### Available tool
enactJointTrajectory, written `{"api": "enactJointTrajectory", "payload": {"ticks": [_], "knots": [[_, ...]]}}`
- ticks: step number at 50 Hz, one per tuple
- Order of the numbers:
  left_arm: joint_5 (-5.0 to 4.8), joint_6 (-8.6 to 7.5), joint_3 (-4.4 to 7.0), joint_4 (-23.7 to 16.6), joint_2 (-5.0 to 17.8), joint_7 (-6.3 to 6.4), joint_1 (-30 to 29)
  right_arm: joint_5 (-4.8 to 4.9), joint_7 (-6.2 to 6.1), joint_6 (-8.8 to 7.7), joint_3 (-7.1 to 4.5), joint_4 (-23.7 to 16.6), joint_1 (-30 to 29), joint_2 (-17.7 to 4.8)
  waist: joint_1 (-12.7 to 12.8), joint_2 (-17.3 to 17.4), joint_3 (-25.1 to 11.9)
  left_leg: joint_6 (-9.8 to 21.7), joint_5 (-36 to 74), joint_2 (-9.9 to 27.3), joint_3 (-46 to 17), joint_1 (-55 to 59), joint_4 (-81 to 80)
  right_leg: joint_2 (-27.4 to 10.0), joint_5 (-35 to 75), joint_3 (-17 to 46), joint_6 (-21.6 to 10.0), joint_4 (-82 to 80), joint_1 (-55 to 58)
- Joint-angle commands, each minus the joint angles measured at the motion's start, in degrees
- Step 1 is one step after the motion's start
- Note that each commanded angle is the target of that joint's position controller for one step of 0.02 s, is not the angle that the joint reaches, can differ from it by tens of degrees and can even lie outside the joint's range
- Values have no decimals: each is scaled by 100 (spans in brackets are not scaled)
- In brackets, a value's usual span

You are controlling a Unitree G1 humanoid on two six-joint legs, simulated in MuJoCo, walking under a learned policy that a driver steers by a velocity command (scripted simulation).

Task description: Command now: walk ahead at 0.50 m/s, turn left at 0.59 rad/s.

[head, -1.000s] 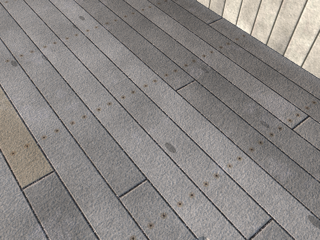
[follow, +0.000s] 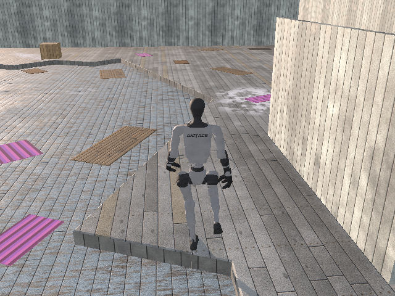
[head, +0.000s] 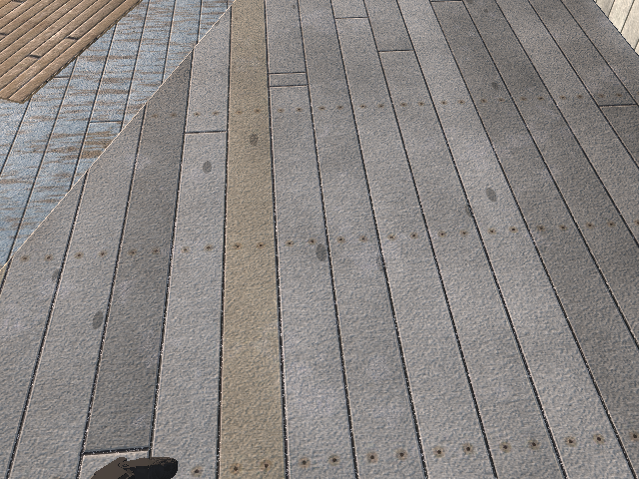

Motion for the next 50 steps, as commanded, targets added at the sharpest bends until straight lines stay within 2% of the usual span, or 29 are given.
{"api": "enactJointTrajectory", "payload": {"ticks": [1,3,5,8,11,15,16,17,18,19,20,21,22,23,24,27,30,33,36,39,42,43,44,45,46,47,48,49,50], "knots": [[136,95,-17,-323,388,25,423,61,8,-264,21,-526,-918,-188,626,-54,317,87,2353,701,-1318,-812,-2346,-134,437,-413,10,-1939,262],[316,82,-68,-545,238,88,-366,84,-129,-257,-45,-364,-314,-409,216,176,178,-9,3193,717,-1420,-493,-2558,38,1196,-785,182,-3183,427],[232,60,-94,-683,117,89,-923,129,-291,-196,-81,-244,284,-513,-180,364,-12,-163,3216,764,-1404,435,-2618,189,1708,-801,352,-4771,506],[-67,56,-52,-822,198,-76,-1853,117,-407,-170,-91,-106,875,-616,-646,695,73,-227,3014,1225,-1815,1937,-2875,387,1800,-721,439,-6651,250],[-62,-21,49,-821,380,-254,-2160,126,-442,-99,-121,41,1083,-684,-796,730,155,-229,3252,1617,-2059,2876,-2649,443,1870,-606,275,-7438,336],[-52,-105,235,-585,689,-246,-1521,31,-497,31,-235,10,831,-912,-395,867,-125,-280,5719,1697,-1970,3207,-1720,739,1116,-682,4,-7839,1730],[-50,-115,311,-391,824,-190,-854,-13,-470,48,-251,-77,581,-968,-50,908,-455,-330,6329,1606,-1858,3112,-1073,690,1145,-679,-145,-7970,2534],[13,-115,366,-150,969,-131,198,-79,-396,13,-246,-283,132,-1001,478,902,-1064,-325,6090,1498,-1848,2270,-78,215,1449,-286,-471,-7706,4152],[120,-75,435,16,1299,-60,1232,-241,-332,-68,-154,-439,231,-699,632,-111,-1958,-385,3355,926,-1702,882,1510,-840,2051,856,-883,-7222,6195],[37,-39,440,258,1152,-74,1474,-21,-281,-110,-10,-219,1312,-316,287,-1858,-2583,-868,-1141,199,-1415,-1117,3473,-2050,1015,3396,-1953,-7681,7870],[-57,38,384,167,750,-7,1166,78,-261,-181,-124,-200,1034,-917,385,-967,-1915,-745,-796,549,-1630,-1558,3992,-1795,-524,3616,-1636,-8354,6989],[-42,75,334,113,603,58,731,157,-249,-240,-181,-453,157,-1099,392,-378,-915,-766,-296,752,-1472,-1714,4009,-1550,-763,2762,-1364,-8602,5971],[10,62,309,154,660,45,532,94,-255,-286,-164,-592,-296,-1001,200,207,-204,-781,0,937,-1203,-1717,3823,-1340,-175,2278,-1265,-8926,5020],[57,25,283,202,632,5,453,-29,-285,-294,-189,-661,-506,-924,43,516,48,-748,285,1129,-1099,-1595,3528,-1027,380,1835,-1088,-9069,4520],[135,0,277,252,658,-10,482,13,-263,-292,-158,-701,-273,-784,-175,164,41,-773,388,1219,-1054,-1430,3467,-956,769,1623,-1160,-9209,4261],[-18,-49,259,467,565,-78,643,5,-292,-235,-128,-669,-194,-564,-295,-60,77,-862,448,1526,-799,-1564,2874,-652,1553,984,-1080,-9298,3946],[-17,-22,322,588,864,-53,902,-76,-314,-236,-76,-995,-980,-484,-106,-48,268,-1024,1223,1629,-549,-1705,1696,-505,2318,507,-964,-9390,3579],[-66,38,337,746,988,-11,1328,-54,-273,-277,-13,-1174,-1686,-336,191,-114,240,-967,2276,1406,-372,-1162,150,-294,2442,128,-649,-9381,3572],[-133,114,340,934,1056,-4,1768,22,-189,-283,-39,-1340,-2238,-419,417,-170,283,-911,2628,1250,-359,-1207,-586,-517,2311,223,-545,-9243,4238],[-95,243,332,1064,1028,23,2035,66,-62,-333,-64,-1557,-2703,-473,510,-228,396,-757,2211,1157,-373,-1562,-990,-838,2387,406,-584,-8920,5060],[-71,345,390,1071,1191,91,1931,49,2,-382,-150,-1565,-2433,-652,201,-424,180,-518,1572,884,-216,-744,-1354,-913,3635,377,-450,-8320,5268],[-78,363,397,1048,1233,107,1820,31,-24,-388,-240,-1426,-1873,-814,-129,-488,-166,-364,1659,733,-82,152,-1548,-788,4441,245,-353,-7759,5141],[-44,358,380,943,1208,119,1639,-9,-78,-386,-360,-1179,-886,-1077,-604,-460,-785,-96,2082,985,-327,1686,-1447,-553,4383,57,-183,-6711,4472],[110,312,297,711,993,151,1537,-98,-168,-358,-468,-970,334,-1544,-969,313,-1704,327,2644,2200,-1735,3582,-1176,-68,2159,-225,8,-4858,3087],[16,202,130,747,432,65,2433,-57,-127,-330,-473,-847,381,-1612,-500,1731,-2347,1267,1655,3249,-4156,5155,-1678,726,-2218,-15,287,-3236,947],[-97,134,263,814,1003,32,2014,43,-158,-267,-369,-857,373,-1081,-750,1060,-1838,1045,667,3012,-4171,4798,-2055,410,-2198,335,299,-2762,258],[-179,97,317,619,1135,19,1414,64,-192,-250,-310,-868,-48,-943,-656,711,-881,788,751,2792,-3299,3868,-2253,176,-1589,143,324,-2785,18],[-132,87,309,546,1053,41,1107,14,-181,-247,-274,-903,-430,-890,-437,179,-406,642,1199,2542,-2771,2944,-2480,-60,-1090,-24,379,-3049,233],[-45,113,333,517,993,60,1024,-40,-149,-261,-251,-913,-665,-801,-238,124,-110,595,1598,2363,-2439,2249,-2697,-195,-830,-52,434,-3322,485]]}}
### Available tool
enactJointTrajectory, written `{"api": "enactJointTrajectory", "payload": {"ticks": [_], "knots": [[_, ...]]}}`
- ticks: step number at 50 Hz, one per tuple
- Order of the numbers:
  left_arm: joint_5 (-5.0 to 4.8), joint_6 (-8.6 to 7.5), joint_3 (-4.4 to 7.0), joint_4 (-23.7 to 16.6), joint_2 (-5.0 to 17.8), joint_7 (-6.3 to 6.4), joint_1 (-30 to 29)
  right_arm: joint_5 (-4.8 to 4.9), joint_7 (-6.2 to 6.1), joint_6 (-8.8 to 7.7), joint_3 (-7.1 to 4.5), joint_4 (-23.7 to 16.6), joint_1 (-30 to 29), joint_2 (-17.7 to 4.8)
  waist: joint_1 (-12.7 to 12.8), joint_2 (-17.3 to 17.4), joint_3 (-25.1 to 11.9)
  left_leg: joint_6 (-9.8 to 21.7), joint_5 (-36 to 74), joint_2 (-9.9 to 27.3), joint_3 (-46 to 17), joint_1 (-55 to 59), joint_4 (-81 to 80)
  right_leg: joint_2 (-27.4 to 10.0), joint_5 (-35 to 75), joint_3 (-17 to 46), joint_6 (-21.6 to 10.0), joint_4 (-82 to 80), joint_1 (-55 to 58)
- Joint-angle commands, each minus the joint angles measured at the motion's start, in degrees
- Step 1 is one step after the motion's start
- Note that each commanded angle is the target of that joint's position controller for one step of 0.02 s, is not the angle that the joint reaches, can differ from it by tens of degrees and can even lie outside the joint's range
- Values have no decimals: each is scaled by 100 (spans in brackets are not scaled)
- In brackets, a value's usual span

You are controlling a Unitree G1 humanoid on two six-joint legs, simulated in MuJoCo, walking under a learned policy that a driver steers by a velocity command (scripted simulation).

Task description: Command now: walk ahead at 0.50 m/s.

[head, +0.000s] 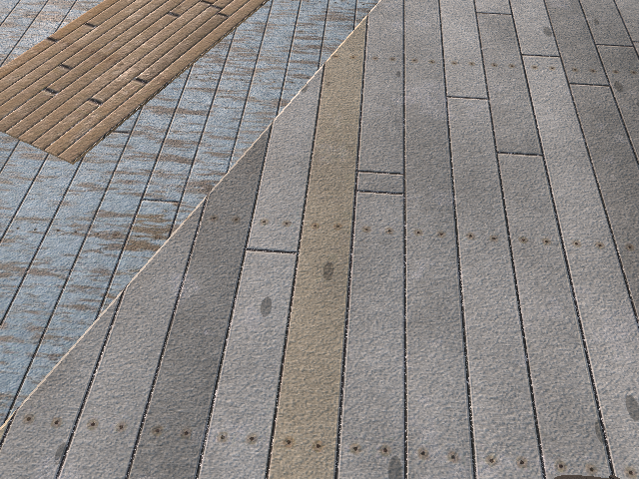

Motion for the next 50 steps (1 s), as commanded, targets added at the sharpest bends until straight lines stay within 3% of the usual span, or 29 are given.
{"api": "enactJointTrajectory", "payload": {"ticks": [1,3,5,11,16,18,19,20,21,22,23,24,25,26,27,28,31,34,36,39,41,43,44,45,46,47,48,49,50], "knots": [[54,-100,180,-601,563,22,-265,-88,5,-47,-180,-116,487,-564,-149,278,-299,1169,661,1625,-2133,1586,-1598,-702,657,236,125,248,-1843],[57,10,157,-567,384,38,-112,-45,43,-122,-190,-13,473,-551,0,441,-249,1223,872,1513,-1758,1116,-1856,-788,787,185,212,-37,-1604],[67,52,153,-650,355,52,-393,-65,10,-152,-248,101,552,-732,-9,411,-105,1220,1132,1476,-1365,951,-2016,-846,1261,160,293,-440,-1809],[3,7,78,-900,228,-62,-1514,-46,-92,-121,-301,413,1022,-981,-475,312,108,802,1310,1326,-366,1300,-2095,-697,2987,47,160,-2293,-1782],[-25,11,68,-1311,247,-226,-2252,10,-120,-2,-346,681,1406,-1101,-740,306,307,672,1430,1717,-186,2426,-1760,-534,2490,-66,-50,-2934,-2237],[-9,19,89,-1442,293,-294,-2279,39,-151,70,-372,708,1356,-1164,-653,402,240,542,2296,1805,-58,2741,-1371,-394,1896,-271,-211,-3064,-2097],[9,25,134,-1462,380,-312,-2118,62,-181,103,-386,676,1247,-1230,-513,515,82,452,3310,1774,66,2780,-1013,-221,1593,-461,-314,-3112,-1711],[33,36,216,-1408,518,-312,-1724,76,-222,144,-408,641,1168,-1309,-267,605,-215,347,4356,1694,224,2751,-417,22,1427,-684,-428,-3178,-1055],[24,37,369,-1201,761,-292,-891,70,-272,190,-392,609,1125,-1289,165,481,-663,172,4789,1474,491,2449,642,280,1760,-796,-612,-3522,135],[18,69,557,-1009,1238,-206,131,-31,-323,153,-314,474,1173,-1149,564,46,-1292,-81,3443,1260,618,1107,2297,-380,2143,308,-977,-3490,1999],[-38,37,659,-1000,1853,-188,256,-211,-207,-19,-28,198,1756,-367,91,-1502,-1945,-467,-1587,57,295,-1582,4401,-1836,1500,3480,-2151,-3939,4171],[-46,40,527,-1044,1301,-159,559,-60,-106,-227,-114,242,1317,-845,501,-1073,-2472,-407,-2270,67,-804,-2307,5087,-1965,910,4389,-2234,-4594,4600],[10,35,454,-1038,1053,-123,300,142,-56,-333,-169,50,771,-1031,552,-851,-1629,-315,-1799,342,-822,-2773,5105,-1751,1235,3499,-1936,-4644,4084],[13,35,419,-1115,936,-96,-66,93,-78,-384,-119,-35,537,-946,350,-246,-1160,-271,-1342,583,-778,-2611,4664,-1521,1718,2863,-1736,-4661,3246],[27,49,378,-1195,814,-90,-426,-48,-118,-379,-149,-54,404,-950,119,52,-742,-315,-1131,727,-718,-2267,4156,-1344,2372,2417,-1623,-4773,2371],[84,49,333,-1288,713,-78,-630,-102,-131,-319,-194,-88,459,-980,-103,-19,-598,-358,-1016,827,-737,-1841,3918,-1213,2811,2151,-1603,-4927,1768],[51,29,355,-1295,759,-35,-756,-130,-147,-131,-171,-103,589,-788,-353,-135,-350,-562,-873,824,-597,-1484,3179,-1022,3196,1754,-1633,-5194,876],[-1,41,425,-1180,955,59,-577,-160,-154,-87,-74,-248,-21,-560,-190,-196,-146,-692,232,647,-475,-1227,1904,-675,3045,1275,-1397,-5233,362],[-35,78,439,-1098,978,93,-400,-122,-116,-113,-37,-330,-477,-480,1,-327,-126,-697,1017,438,-446,-850,1034,-495,2658,1168,-1208,-5138,227],[-78,123,453,-976,994,101,-86,-18,-58,-157,-79,-449,-889,-609,167,-425,-131,-664,1282,245,-552,-543,390,-599,2108,1537,-1087,-4918,459],[-87,151,451,-946,950,113,-6,4,-29,-196,-154,-484,-919,-766,125,-483,-144,-560,982,223,-692,-426,65,-728,1815,1930,-996,-4610,833],[-62,181,463,-976,933,121,-103,19,-25,-246,-234,-437,-637,-871,-73,-639,-173,-381,573,211,-666,-7,-158,-758,1856,2193,-878,-4239,999],[-47,187,426,-1019,805,114,-167,-4,-50,-268,-303,-337,-222,-951,-300,-634,-346,-235,550,233,-588,625,-381,-565,2048,2129,-743,-3854,923],[-4,162,327,-1116,525,91,-244,-98,-91,-294,-390,-269,466,-1164,-637,-401,-922,69,461,821,-1046,1829,-268,-286,1952,1816,-544,-2780,505],[-26,130,223,-1249,184,110,251,-246,-146,-259,-509,-219,1141,-1667,-627,791,-1738,825,597,2145,-2827,3825,-293,480,513,996,-92,-816,-1059],[-80,104,213,-1328,420,125,590,-142,-101,-175,-518,-77,1335,-1599,-490,2052,-1994,1390,190,2914,-4677,4229,-738,460,-1216,740,111,427,-2244],[-80,152,353,-1223,926,139,337,-87,-124,-134,-385,-238,996,-1082,-550,1206,-1321,1224,403,2724,-4068,3603,-771,147,-866,884,241,999,-2501],[-23,226,407,-1303,1054,149,-144,-108,-150,-71,-302,-312,714,-839,-554,686,-842,1022,1316,2481,-3017,2890,-676,-10,-508,672,332,1115,-2411],[33,291,431,-1369,1013,160,-350,-122,-145,-24,-248,-293,471,-704,-426,448,-549,915,2191,2202,-2289,2250,-698,-153,-324,543,389,956,-2221]]}}
Over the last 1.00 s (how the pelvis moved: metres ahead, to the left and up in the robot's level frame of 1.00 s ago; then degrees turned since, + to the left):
0.60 0.07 0.02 8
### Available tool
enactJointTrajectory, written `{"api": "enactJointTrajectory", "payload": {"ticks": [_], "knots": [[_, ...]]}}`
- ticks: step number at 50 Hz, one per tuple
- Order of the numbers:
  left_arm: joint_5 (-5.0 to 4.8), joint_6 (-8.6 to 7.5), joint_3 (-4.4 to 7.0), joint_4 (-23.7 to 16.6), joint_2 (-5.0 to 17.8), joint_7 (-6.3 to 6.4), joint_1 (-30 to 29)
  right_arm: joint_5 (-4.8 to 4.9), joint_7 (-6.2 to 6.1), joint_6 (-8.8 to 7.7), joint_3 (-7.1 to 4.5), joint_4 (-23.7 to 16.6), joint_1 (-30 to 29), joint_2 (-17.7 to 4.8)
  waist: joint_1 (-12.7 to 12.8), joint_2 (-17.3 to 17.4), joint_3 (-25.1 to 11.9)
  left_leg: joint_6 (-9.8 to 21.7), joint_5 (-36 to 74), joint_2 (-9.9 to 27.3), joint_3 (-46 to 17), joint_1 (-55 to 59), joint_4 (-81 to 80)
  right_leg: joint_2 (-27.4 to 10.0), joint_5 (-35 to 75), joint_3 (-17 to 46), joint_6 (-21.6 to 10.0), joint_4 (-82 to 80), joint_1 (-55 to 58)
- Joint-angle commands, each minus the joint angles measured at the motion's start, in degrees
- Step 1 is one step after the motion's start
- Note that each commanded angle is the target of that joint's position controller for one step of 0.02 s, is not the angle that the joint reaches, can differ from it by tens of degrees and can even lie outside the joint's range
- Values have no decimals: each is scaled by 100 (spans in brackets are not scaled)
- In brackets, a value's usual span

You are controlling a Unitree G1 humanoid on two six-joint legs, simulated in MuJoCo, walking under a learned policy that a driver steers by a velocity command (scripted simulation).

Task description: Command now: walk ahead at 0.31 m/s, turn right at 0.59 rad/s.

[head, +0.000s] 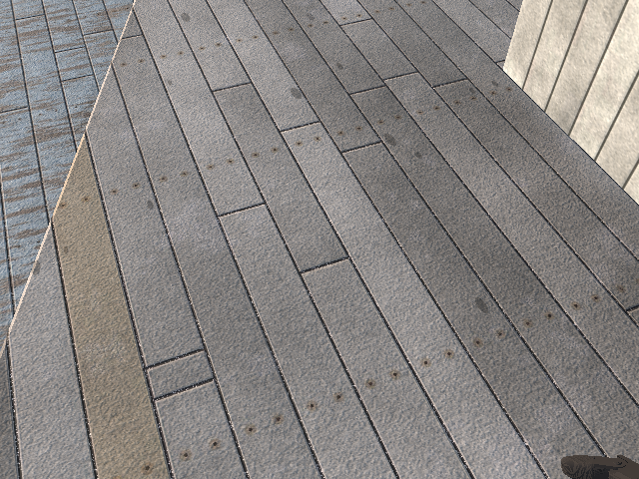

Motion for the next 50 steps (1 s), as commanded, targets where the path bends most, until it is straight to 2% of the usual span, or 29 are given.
{"api": "enactJointTrajectory", "payload": {"ticks": [1,3,6,10,14,16,17,18,19,20,21,22,23,24,26,28,30,32,35,37,38,39,40,41,42,43,45,47,50], "knots": [[74,51,265,-638,803,39,-286,0,-44,88,-165,-170,437,-519,-297,610,-362,1120,2776,1839,-1577,1878,-972,-713,216,-74,208,733,-1869],[10,165,191,-658,443,25,-187,-27,-42,89,-203,-42,307,-630,-151,914,-228,1118,2967,1613,-970,1293,-1303,-766,467,-355,246,293,-1484],[33,238,134,-769,285,11,-424,-5,-107,135,-307,118,196,-915,-138,863,-369,1272,3357,1755,-513,1410,-1483,-841,1076,-448,311,-479,-1471],[50,217,114,-857,270,-134,-854,98,-182,288,-332,242,63,-1021,-259,795,-516,1101,2876,1656,185,1461,-1473,-835,2136,-683,210,-1725,-853],[50,264,190,-1082,417,-268,-1262,225,-140,362,-398,384,195,-1214,-366,830,-395,952,2499,1806,319,1762,-1117,-729,1879,-884,-20,-2571,-576],[49,283,248,-1115,471,-304,-1159,315,-132,390,-421,405,157,-1260,-245,823,-394,785,2580,1809,402,1911,-632,-588,1882,-1037,-212,-3248,-255],[65,275,312,-1044,555,-284,-891,342,-134,395,-412,430,174,-1198,-102,711,-500,601,2687,1617,604,1799,-61,-402,2267,-1133,-360,-3798,308],[88,260,457,-964,937,-196,-439,259,-111,376,-374,500,496,-1037,33,156,-784,235,2172,1213,869,1258,979,-534,3798,-707,-633,-4156,1359],[190,237,552,-1083,1589,-55,-240,-80,-66,342,-192,255,594,-611,-111,-1465,-1165,-249,-1467,518,1047,-655,2895,-2151,6783,1392,-1466,-3849,2903],[255,168,400,-1174,1298,-74,-360,-51,-29,349,-138,274,601,-698,30,-1421,-1999,-378,-3073,171,20,-1199,4022,-2951,6417,2353,-2436,-4104,2989],[232,106,247,-1145,838,-118,-506,134,-7,422,-229,372,413,-997,124,-648,-1783,-372,-2813,468,-286,-1190,4231,-2635,6078,1626,-2194,-4112,2627],[187,51,130,-1037,518,-123,-753,197,-18,475,-193,406,346,-869,-30,-446,-1447,-318,-2542,618,-329,-1221,3902,-2240,5465,1060,-1780,-4070,2340],[156,44,65,-979,369,-124,-980,161,-64,528,-162,492,315,-749,-127,-200,-1226,-339,-2299,738,-337,-1121,3412,-1980,4896,751,-1489,-4159,2020],[169,44,27,-916,324,-107,-1229,112,-100,593,-159,539,340,-743,-267,-300,-1073,-406,-1968,765,-281,-654,3029,-1829,4725,462,-1368,-4276,1477],[302,29,14,-795,304,-82,-1486,131,-107,684,-103,706,659,-580,-461,-508,-945,-515,-1611,636,-124,213,2327,-1619,4620,-27,-1314,-4444,787],[338,5,35,-663,351,-50,-1494,134,-126,721,-58,721,594,-547,-346,-587,-862,-520,-1344,585,-68,534,1691,-1652,4066,-134,-1340,-4526,711],[302,46,107,-557,580,13,-1471,154,-145,759,-106,631,450,-752,-241,-646,-731,-458,-1234,517,14,514,1513,-1852,3363,30,-1421,-4601,741],[254,112,148,-478,687,75,-1467,166,-145,793,-142,559,382,-836,-191,-640,-557,-354,-1310,476,92,383,1503,-2013,2789,174,-1430,-4646,769],[164,178,165,-387,646,143,-1586,144,-105,815,-145,558,507,-692,-293,-564,-412,-127,-1173,403,274,491,1053,-2064,2619,74,-1281,-4474,792],[48,216,190,-288,592,177,-1598,82,-49,810,-158,615,757,-669,-442,-384,-340,158,-388,317,261,849,69,-1820,2410,-266,-901,-4030,704],[51,221,185,-242,447,196,-1432,32,-63,798,-233,566,824,-993,-358,333,-268,479,588,784,-597,1053,-638,-1396,1864,-726,-445,-3207,371],[191,207,142,-407,201,203,-1516,63,-123,784,-365,471,720,-1529,-167,1636,-23,1261,1364,1782,-2213,1181,-1095,-364,796,-1472,136,-2180,-596],[209,187,138,-582,260,228,-2188,-82,-118,696,-356,425,928,-1498,-684,1867,9,1919,1655,2295,-3075,1233,-1550,-69,-671,-887,209,-970,-1207],[143,183,209,-545,365,206,-2123,-157,-126,582,-318,411,893,-1383,-582,1411,-98,1902,1700,2191,-2822,1360,-1471,-203,-694,-470,183,-156,-1391],[121,200,240,-412,365,197,-1914,-59,-148,517,-333,353,600,-1328,-387,1022,-140,1598,1756,1859,-2365,1490,-1264,-297,-317,-353,186,72,-1484],[146,209,267,-345,408,210,-1799,69,-166,501,-321,289,390,-1227,-301,825,-179,1366,1891,1671,-2112,1620,-1145,-356,8,-315,218,-19,-1595],[159,184,263,-317,341,220,-1788,169,-223,548,-275,251,362,-1050,-261,754,-411,1225,2309,1444,-1880,1763,-1019,-351,398,-355,324,-244,-1371],[99,142,216,-320,212,202,-1796,171,-262,611,-312,253,545,-1077,-323,815,-568,1206,2352,1317,-1831,2055,-939,-298,619,-403,396,-889,-1277],[68,92,170,-341,173,151,-1918,177,-295,693,-387,202,627,-1218,-439,970,-615,1215,1899,1251,-1996,2007,-895,-246,706,-375,437,-1854,-842]]}}
Over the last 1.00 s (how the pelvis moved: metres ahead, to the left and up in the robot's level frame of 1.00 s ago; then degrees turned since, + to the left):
0.54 -0.10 0.00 -28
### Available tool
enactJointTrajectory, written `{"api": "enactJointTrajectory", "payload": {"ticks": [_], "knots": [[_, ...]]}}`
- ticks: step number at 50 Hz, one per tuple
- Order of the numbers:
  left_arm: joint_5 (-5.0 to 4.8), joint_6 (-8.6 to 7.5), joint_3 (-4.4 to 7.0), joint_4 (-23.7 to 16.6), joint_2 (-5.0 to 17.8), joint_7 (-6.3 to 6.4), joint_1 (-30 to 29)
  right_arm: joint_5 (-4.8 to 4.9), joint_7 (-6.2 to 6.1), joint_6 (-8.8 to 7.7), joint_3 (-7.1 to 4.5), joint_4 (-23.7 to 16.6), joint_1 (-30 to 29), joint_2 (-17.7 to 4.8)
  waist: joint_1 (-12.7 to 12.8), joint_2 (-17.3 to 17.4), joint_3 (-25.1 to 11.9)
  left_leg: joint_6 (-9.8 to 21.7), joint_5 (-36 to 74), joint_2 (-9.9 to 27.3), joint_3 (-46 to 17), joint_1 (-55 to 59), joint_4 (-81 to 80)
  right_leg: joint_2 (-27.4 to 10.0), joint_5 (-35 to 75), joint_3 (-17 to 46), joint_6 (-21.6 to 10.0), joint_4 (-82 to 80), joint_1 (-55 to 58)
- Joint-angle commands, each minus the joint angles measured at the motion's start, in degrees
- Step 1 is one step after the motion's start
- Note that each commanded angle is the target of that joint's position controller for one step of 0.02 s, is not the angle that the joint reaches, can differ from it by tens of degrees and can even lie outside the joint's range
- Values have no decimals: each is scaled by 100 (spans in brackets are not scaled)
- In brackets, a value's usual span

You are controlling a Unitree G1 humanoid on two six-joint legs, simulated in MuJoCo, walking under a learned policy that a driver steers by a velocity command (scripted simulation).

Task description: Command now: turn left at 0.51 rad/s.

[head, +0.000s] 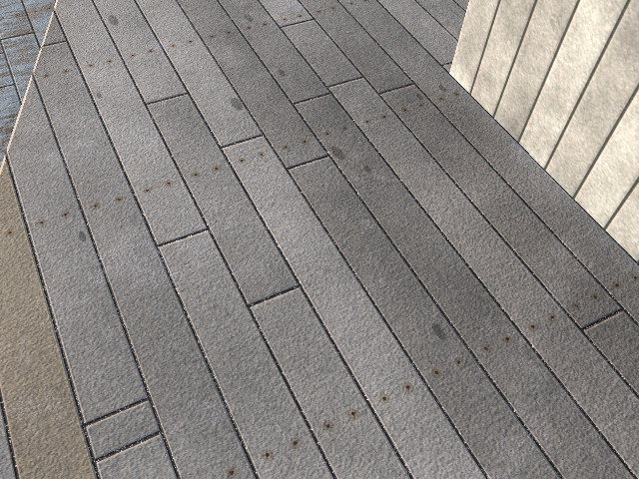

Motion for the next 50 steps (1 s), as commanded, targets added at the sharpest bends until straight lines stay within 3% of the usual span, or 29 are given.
{"api": "enactJointTrajectory", "payload": {"ticks": [1,5,7,8,9,10,11,12,13,14,16,18,21,26,28,29,30,31,32,33,34,35,39,42,47,49,50], "knots": [[-40,-137,-4,-434,213,-53,-316,12,-48,8,-299,-433,-114,-1057,-48,936,-817,1061,2032,1241,-1548,1072,-477,8,68,100,48,-832,-102],[-86,-208,45,-341,392,-147,-14,45,13,85,-324,-566,-352,-1081,18,1134,-740,1020,1866,1139,-2022,708,-442,130,190,81,-31,-1805,603],[-80,-272,76,-207,409,-204,379,126,-5,131,-307,-655,-589,-1024,278,1080,-761,772,1607,900,-2081,521,-200,137,1033,-20,-164,-3015,1266],[-52,-282,129,-136,548,-204,553,125,-30,142,-274,-694,-552,-897,289,903,-830,530,977,684,-1975,148,26,-170,1510,122,-297,-3365,1851],[59,-257,205,-170,920,-164,690,33,-20,137,-194,-727,-354,-603,167,-105,-990,201,-489,180,-1374,-623,1106,-1302,2036,1126,-720,-3474,2531],[253,-225,258,-209,1269,-179,527,51,-2,73,-214,-888,-230,-604,-37,-1514,-734,-136,-2404,-623,-439,-1741,2173,-2368,3087,2520,-1708,-3634,2377],[294,-268,177,-344,981,-175,319,-21,11,26,-351,-787,-131,-1074,4,-1125,-686,-358,-2441,-164,-467,-1819,3484,-2708,3054,2582,-2164,-3690,2063],[242,-284,79,-425,651,-143,-11,39,34,49,-453,-654,-54,-1284,-108,-746,-549,-431,-2026,-77,-436,-1773,3968,-2320,2789,1936,-1945,-3635,1844],[154,-275,43,-459,538,-115,-231,32,19,117,-461,-527,49,-1167,-181,-602,-414,-536,-1663,-33,-342,-1811,4166,-1900,2437,1375,-1647,-3576,1780],[63,-271,11,-456,464,-85,-264,14,12,170,-436,-522,21,-1046,-101,-638,-323,-632,-1346,-10,-298,-1978,4338,-1736,2408,1086,-1550,-3553,1833],[74,-227,-1,-386,525,-23,-32,55,58,190,-346,-691,-216,-777,65,-689,-256,-757,-1031,51,-16,-2034,4135,-1574,2730,613,-1584,-3574,1877],[107,-181,35,-311,629,29,308,83,94,169,-273,-912,-536,-626,295,-768,-393,-834,-948,181,137,-2157,3555,-1690,2949,502,-1697,-3551,2369],[78,-132,113,-296,859,7,372,38,182,164,-192,-1099,-667,-507,397,-847,-586,-805,-1057,374,358,-1690,2681,-1851,3111,255,-1728,-3474,2511],[-65,-117,188,-279,1092,-128,297,51,298,230,-235,-1210,-451,-623,297,-972,-606,-490,-842,289,812,-689,1352,-2013,3240,-80,-1563,-3199,2214],[-186,-130,175,-235,1037,-152,223,42,326,256,-284,-1114,-59,-613,35,-837,-645,-186,7,107,991,88,177,-1890,2908,-376,-1200,-2637,1948],[-149,-153,119,-86,821,-184,573,26,271,251,-369,-1044,211,-803,-6,-358,-743,26,803,95,713,882,-355,-1638,2286,-732,-805,-1962,1443],[129,-159,-12,-196,447,-214,626,13,167,214,-514,-1133,403,-1435,86,1232,-850,528,2889,1419,-1160,1982,-548,-1003,56,-1237,-223,-269,-80],[180,-162,-53,-488,412,-159,217,-184,189,85,-473,-1311,242,-1608,-37,1853,-1014,1806,3790,2560,-2471,1665,-540,-321,-1732,-626,14,1041,-1044],[71,-134,33,-459,727,-124,1,-237,237,-40,-373,-1290,266,-1244,-263,1118,-1144,1910,3306,2361,-2081,1491,-668,-483,-1595,-117,-18,1654,-1014],[-19,-102,57,-408,770,-112,17,-217,230,-117,-289,-1214,42,-1050,-80,954,-900,1555,2831,1988,-1511,1240,-650,-585,-1140,-30,-104,1691,-968],[0,-75,73,-264,749,-71,149,-138,199,-132,-260,-1198,-225,-930,54,668,-800,1228,2296,1654,-1184,1131,-652,-649,-705,7,-114,1476,-925],[43,-41,88,-215,794,-47,210,-61,168,-131,-191,-1194,-419,-792,134,740,-715,1092,2371,1520,-998,1003,-658,-651,-346,-13,-72,1358,-832],[-9,-9,21,-72,593,-88,469,-140,109,-166,-62,-1143,-510,-574,244,773,-816,1087,2443,1290,-649,858,-757,-555,323,-60,53,833,-240],[18,7,-66,-105,452,-94,281,-143,98,-154,-59,-1038,-496,-600,127,821,-677,1078,1815,1270,-728,842,-797,-616,307,-42,72,-242,85],[-10,-29,-87,-53,500,-114,300,-151,180,-117,-24,-823,-511,-600,37,835,-429,1155,1068,1278,-1044,489,-775,-532,82,-145,-4,-1438,777],[16,-85,-128,67,376,-144,536,-95,191,-116,48,-736,-643,-452,253,698,-437,977,1010,1125,-1000,352,-600,-469,835,-226,-105,-2526,1351],[87,-125,-154,110,386,-166,632,-85,196,-138,85,-649,-530,-360,324,520,-483,750,917,998,-932,197,-550,-541,1718,-118,-190,-3106,1833]]}}
Over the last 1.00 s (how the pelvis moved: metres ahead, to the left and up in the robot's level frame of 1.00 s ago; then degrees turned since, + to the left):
0.13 -0.01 0.02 -1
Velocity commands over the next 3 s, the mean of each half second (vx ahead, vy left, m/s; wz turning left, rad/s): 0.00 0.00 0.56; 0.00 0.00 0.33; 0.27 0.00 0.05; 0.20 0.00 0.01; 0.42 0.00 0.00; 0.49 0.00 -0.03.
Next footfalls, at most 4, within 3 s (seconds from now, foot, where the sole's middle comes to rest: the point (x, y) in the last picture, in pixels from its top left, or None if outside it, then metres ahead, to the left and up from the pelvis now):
0.18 right None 0.05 -0.14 -0.78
0.58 left None -0.01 0.12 -0.78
1.02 right None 0.08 -0.09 -0.78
1.66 right None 0.38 0.07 -0.78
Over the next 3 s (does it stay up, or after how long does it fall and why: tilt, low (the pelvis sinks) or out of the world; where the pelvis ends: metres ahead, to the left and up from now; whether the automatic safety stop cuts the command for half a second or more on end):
stays up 0.66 0.27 -0.01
